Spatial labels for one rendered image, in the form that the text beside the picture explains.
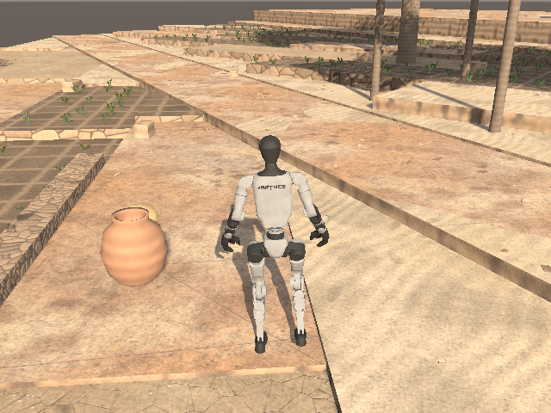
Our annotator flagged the robot shin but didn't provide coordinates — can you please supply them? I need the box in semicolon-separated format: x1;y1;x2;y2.
252;284;265;342
293;275;306;335

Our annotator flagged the right robot upper arm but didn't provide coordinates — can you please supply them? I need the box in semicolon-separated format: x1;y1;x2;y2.
289;172;317;219

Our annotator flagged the left robot upper arm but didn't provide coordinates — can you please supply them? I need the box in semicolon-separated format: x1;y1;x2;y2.
231;174;254;222

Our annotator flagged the robot left forearm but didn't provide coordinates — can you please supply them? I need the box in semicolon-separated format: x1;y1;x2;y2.
223;209;239;238

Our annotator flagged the robot left hand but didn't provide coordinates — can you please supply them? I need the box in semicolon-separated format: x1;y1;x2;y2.
221;234;240;252

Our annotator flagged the robot left shin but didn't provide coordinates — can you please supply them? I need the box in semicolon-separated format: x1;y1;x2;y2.
252;284;265;342

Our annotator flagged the robot right hand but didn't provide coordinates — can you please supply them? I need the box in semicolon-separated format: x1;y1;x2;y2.
310;228;329;247

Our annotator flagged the robot right shin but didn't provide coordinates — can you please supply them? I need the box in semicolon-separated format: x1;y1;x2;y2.
293;275;306;335

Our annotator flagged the robot right forearm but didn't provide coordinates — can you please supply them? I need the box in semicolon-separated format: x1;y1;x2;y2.
310;204;326;233

